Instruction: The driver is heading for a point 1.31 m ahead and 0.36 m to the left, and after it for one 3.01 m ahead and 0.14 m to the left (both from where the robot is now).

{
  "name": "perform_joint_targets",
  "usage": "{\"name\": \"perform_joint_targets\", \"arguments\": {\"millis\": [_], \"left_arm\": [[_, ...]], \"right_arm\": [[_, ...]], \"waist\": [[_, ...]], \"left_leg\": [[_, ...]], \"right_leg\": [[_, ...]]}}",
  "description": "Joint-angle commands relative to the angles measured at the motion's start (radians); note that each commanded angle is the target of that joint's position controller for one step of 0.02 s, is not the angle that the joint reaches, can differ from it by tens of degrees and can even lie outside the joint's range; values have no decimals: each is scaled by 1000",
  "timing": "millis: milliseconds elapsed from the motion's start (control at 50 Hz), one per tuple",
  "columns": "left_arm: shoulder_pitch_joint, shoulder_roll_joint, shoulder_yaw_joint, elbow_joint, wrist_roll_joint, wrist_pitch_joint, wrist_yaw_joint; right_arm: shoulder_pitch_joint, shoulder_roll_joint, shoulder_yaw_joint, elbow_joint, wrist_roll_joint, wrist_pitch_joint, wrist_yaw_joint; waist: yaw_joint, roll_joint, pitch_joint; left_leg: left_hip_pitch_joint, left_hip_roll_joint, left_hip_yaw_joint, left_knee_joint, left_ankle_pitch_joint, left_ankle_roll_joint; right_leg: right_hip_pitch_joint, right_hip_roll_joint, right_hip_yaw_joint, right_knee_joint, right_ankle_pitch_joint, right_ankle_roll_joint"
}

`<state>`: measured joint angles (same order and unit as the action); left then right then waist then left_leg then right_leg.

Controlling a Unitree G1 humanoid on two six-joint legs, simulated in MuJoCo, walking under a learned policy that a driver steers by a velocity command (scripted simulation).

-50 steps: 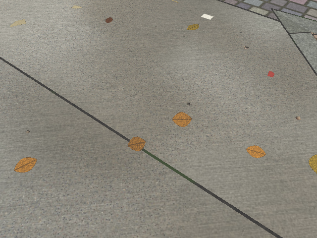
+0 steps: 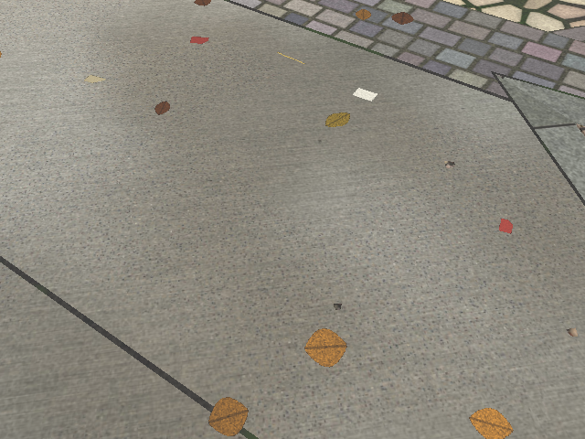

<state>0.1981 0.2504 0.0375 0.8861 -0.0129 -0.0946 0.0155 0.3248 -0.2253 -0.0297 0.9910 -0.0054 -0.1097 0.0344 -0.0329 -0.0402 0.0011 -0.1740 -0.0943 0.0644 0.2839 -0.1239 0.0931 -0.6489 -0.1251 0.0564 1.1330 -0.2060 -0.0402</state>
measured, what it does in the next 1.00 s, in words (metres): walks ahead, turning left: right foot, then left foot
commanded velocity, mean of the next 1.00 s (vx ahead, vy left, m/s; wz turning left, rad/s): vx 0.50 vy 0.00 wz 0.33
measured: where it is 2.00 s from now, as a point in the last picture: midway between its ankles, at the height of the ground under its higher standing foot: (202, 274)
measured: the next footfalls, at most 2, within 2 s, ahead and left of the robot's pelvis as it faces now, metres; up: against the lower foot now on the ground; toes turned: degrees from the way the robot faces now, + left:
right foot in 0.30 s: +0.33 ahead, -0.17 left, +0.00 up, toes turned -1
left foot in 0.86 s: +0.59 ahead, +0.12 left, +0.00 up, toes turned +22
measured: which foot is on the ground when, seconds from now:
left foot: down 0.00-0.32, up 0.34-0.84, down 0.86-1.00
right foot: up 0.00-0.28, down 0.30-0.88, up 0.90-1.00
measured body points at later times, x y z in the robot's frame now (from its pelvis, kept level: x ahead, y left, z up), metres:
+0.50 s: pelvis +0.27 -0.08 +0.00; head +0.29 -0.09 +0.45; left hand +0.32 +0.19 -0.12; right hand +0.36 -0.34 -0.14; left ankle +0.26 +0.09 -0.65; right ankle +0.29 -0.17 -0.74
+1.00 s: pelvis +0.52 +0.03 -0.01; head +0.55 +0.05 +0.43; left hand +0.52 +0.32 -0.14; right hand +0.73 -0.18 -0.13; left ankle +0.55 +0.10 -0.74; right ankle +0.49 -0.16 -0.64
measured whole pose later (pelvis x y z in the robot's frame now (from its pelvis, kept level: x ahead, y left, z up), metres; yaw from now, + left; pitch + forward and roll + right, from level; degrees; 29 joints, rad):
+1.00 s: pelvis +0.52 +0.03 -0.01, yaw +24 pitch +1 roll +0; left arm 0.19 0.27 0.06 0.85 -0.02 -0.13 0.01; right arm 0.21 -0.26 -0.09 0.79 0.02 -0.06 0.04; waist 0.00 -0.01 0.05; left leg -0.36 -0.10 0.03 0.52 -0.18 0.11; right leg -0.42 -0.07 0.03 1.25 -0.38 -0.01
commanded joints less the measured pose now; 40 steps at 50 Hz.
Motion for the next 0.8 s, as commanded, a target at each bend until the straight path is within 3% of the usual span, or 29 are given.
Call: {"name": "perform_joint_targets", "arguments": {"millis": [20,100,200,240,260,280,300,320,340,360,380,400,440,480,580,660,740,760,800], "left_arm": [[33,42,12,-43,12,6,6],[-125,29,6,-83,4,-5,-5],[-251,41,2,-132,-10,-14,-35],[-238,62,9,-141,-9,-24,-45],[-187,80,18,-133,-9,-30,-46],[-66,113,39,-99,-6,-34,-42],[139,184,67,-48,1,-39,-33],[289,294,96,-21,18,-31,-28],[316,230,78,-16,23,-28,-30],[234,158,55,-28,19,-31,-30],[134,119,40,-48,12,-31,-31],[60,84,30,-53,11,-32,-36],[11,51,24,-40,21,-38,-40],[29,65,31,-17,28,-44,-35],[72,100,43,13,34,-35,-6],[116,130,50,26,24,-22,11],[171,147,60,45,10,4,14],[167,154,63,44,6,10,14],[135,184,71,31,0,20,18]], "right_arm": [[-39,-133,-22,-56,2,-16,-20],[39,-160,-26,-39,17,-4,-34],[114,-169,-31,-5,26,16,-36],[112,-177,-36,-2,27,27,-38],[96,-185,-38,-5,28,33,-39],[75,-178,-34,-13,25,37,-39],[55,-140,-18,-35,11,36,-37],[141,-27,14,-55,11,18,-32],[161,-44,13,-43,30,-4,-30],[87,-149,-18,-59,59,-11,-31],[27,-156,-24,-78,60,-8,-36],[-3,-141,-29,-81,47,2,-44],[31,-98,-36,-73,41,34,-44],[38,-66,-38,-76,42,55,-41],[-94,-64,-48,-144,31,62,-34],[-232,-44,-38,-201,23,59,-8],[-338,-36,-32,-267,27,58,19],[-347,-39,-33,-281,29,58,25],[-317,-66,-46,-298,31,61,32]], "waist": [[47,76,53],[-10,79,54],[-49,95,82],[-27,104,74],[10,114,51],[76,110,-13],[158,68,-155],[160,-154,-318],[163,-225,-395],[146,-141,-250],[112,-87,-157],[82,-39,-87],[30,-72,-30],[14,-54,-5],[29,-20,44],[75,1,85],[104,5,115],[97,-1,113],[56,-36,66]], "left_leg": [[-94,284,-217,-202,66,172],[-12,267,-166,-185,82,126],[143,325,-180,-116,57,112],[176,348,-205,-61,95,98],[171,344,-211,-6,182,88],[146,302,-186,126,329,68],[8,237,-137,382,313,34],[-407,74,-32,791,-31,-48],[-541,44,-185,979,-432,-44],[-610,99,-227,1053,-372,-26],[-597,152,-198,1033,-276,-21],[-558,186,-186,977,-199,-27],[-456,223,-182,909,-112,-32],[-461,221,-176,904,-61,-37],[-578,211,-190,700,119,-56],[-582,207,-110,509,200,-47],[-621,197,-47,417,117,-19],[-601,186,-25,401,75,-8],[-470,127,42,387,-19,26]], "right_leg": [[-30,-43,3,-145,153,27],[-1,2,-34,-425,303,35],[-2,31,-44,-574,225,18],[58,47,-46,-621,147,-8],[144,69,-61,-645,116,-20],[308,101,-82,-673,103,-40],[605,21,-3,-642,129,-89],[1031,-241,378,-676,29,-217],[1058,-320,652,-810,-59,-254],[930,-289,517,-826,-74,-201],[781,-254,364,-851,-18,-165],[656,-206,254,-898,29,-143],[518,-139,96,-961,109,-111],[485,-123,-4,-980,231,-118],[538,-130,-122,-1004,308,-124],[604,-147,-195,-1013,300,-112],[742,-184,-241,-952,378,-103],[760,-189,-255,-924,441,-96],[765,-184,-290,-816,751,-76]]}}
Velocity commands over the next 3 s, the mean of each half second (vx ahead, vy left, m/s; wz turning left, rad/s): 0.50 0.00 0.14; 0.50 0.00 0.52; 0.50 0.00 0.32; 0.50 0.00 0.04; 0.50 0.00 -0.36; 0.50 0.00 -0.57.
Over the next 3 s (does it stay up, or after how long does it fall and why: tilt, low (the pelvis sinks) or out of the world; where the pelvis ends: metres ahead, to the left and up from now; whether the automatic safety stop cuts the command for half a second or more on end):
stays up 1.53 0.48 -0.02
